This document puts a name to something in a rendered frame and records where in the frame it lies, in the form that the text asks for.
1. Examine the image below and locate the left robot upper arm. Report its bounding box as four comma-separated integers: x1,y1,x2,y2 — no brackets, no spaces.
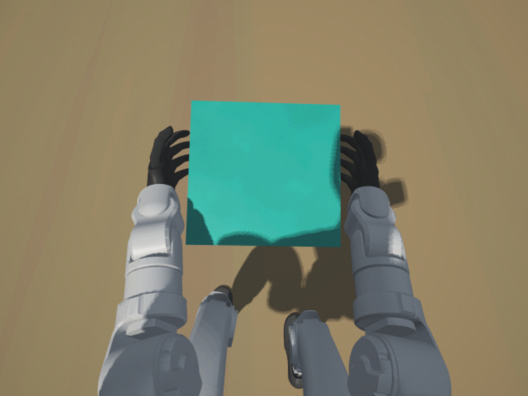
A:
98,332,202,396

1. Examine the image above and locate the robot right hand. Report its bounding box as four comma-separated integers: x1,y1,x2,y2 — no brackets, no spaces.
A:
341,130,380,194

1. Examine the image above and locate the left robot forearm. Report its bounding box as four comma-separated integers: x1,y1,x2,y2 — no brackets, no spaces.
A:
98,184,187,396

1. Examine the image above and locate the robot left thigh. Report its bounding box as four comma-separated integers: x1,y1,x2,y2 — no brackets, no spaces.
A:
189,299,238,396

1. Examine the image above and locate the carton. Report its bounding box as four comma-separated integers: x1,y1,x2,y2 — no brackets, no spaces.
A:
186,101,341,248

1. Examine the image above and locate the robot right foot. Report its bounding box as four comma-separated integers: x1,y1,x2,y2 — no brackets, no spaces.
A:
284,313,303,389

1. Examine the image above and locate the robot left hand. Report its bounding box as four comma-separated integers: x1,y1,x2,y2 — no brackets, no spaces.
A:
147,126,190,190

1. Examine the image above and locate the right robot upper arm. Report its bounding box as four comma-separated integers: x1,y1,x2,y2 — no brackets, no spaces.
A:
347,332,451,396

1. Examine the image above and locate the right robot forearm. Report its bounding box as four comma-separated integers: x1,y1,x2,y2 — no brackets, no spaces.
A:
344,186,451,387

